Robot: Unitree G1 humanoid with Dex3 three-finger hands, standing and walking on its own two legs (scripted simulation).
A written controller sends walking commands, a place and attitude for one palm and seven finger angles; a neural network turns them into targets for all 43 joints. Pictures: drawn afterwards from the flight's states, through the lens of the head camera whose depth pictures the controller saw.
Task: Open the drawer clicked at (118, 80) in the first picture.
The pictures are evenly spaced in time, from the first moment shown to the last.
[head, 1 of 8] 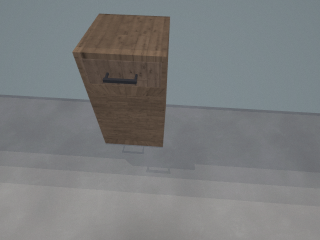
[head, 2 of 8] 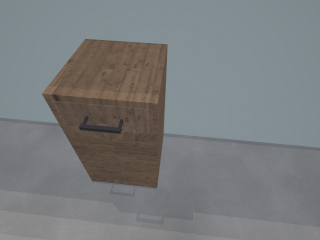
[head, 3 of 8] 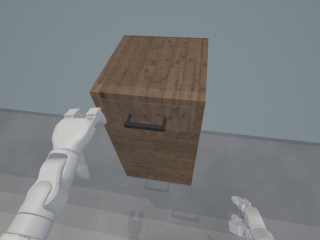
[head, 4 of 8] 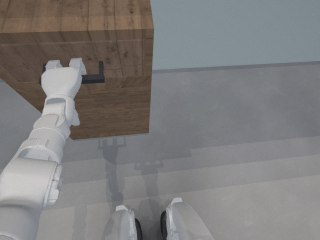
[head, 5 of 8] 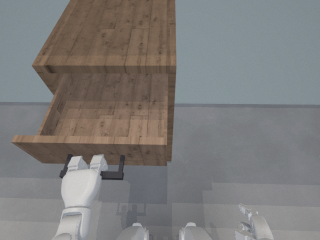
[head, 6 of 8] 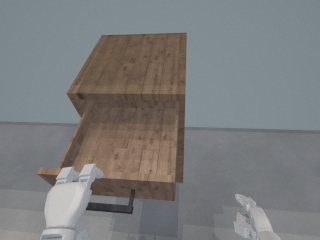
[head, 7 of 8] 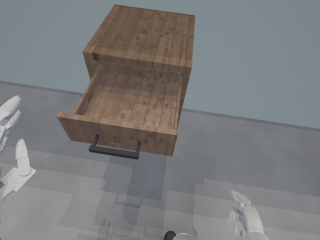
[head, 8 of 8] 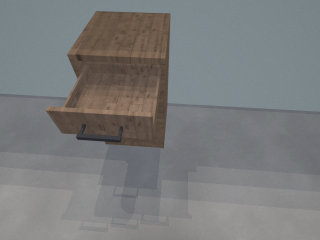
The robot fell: no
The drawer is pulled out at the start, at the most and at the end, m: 0.00 0.30 0.30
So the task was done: yes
